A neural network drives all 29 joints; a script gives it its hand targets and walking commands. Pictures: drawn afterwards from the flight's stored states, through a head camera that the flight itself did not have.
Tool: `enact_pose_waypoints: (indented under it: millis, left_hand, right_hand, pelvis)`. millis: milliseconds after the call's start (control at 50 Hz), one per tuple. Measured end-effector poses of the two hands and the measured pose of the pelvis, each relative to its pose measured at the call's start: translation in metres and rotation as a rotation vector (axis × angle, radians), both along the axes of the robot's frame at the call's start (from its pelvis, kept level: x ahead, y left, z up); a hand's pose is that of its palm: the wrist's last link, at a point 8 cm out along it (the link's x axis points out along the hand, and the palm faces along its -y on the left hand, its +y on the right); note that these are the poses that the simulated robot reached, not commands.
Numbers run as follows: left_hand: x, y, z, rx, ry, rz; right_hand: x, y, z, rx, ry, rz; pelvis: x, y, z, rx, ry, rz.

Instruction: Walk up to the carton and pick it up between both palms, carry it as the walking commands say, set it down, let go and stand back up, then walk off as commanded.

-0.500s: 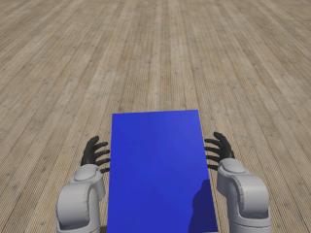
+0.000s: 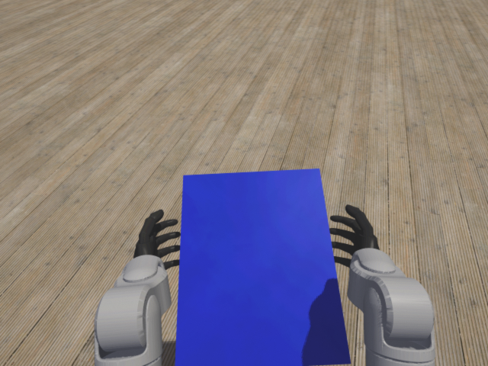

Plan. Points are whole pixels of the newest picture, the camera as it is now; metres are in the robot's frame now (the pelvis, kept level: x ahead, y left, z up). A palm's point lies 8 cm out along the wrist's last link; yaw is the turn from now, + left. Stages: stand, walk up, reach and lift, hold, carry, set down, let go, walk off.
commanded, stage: carry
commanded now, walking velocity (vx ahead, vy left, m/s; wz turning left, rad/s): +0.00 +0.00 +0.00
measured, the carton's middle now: (255, 265) +0.31 -0.01 +0.02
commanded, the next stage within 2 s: none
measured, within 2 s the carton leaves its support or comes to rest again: neither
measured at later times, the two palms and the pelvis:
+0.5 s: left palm (61, 294) +0.22 +0.24 +0.12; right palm (297, 290) +0.22 -0.06 +0.11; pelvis -0.04 +0.09 +0.01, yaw +2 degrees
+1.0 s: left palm (69, 300) +0.22 +0.24 +0.11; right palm (302, 288) +0.22 -0.06 +0.11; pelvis -0.04 +0.08 +0.01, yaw +2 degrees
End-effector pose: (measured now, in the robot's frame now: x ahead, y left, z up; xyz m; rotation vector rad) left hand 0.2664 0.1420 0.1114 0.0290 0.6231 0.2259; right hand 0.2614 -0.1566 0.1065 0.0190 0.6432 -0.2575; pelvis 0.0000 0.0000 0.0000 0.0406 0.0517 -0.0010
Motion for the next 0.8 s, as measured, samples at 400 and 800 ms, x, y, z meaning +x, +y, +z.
enact_pose_waypoints:
  millis: [400,800]
  left_hand:
    - [-0.039,0.099,0.003,-0.011,0.031,0.045]
    - [-0.056,0.107,0.005,-0.033,0.04,0.063]
  right_hand:
    - [-0.033,0.099,-0.003,-0.013,0.04,0.05]
    - [-0.046,0.107,0.006,-0.037,0.051,0.066]
  pelvis:
    - [-0.034,0.085,0.006,-0.045,-0.01,0.03]
    - [-0.045,0.088,0.008,-0.053,-0.025,0.032]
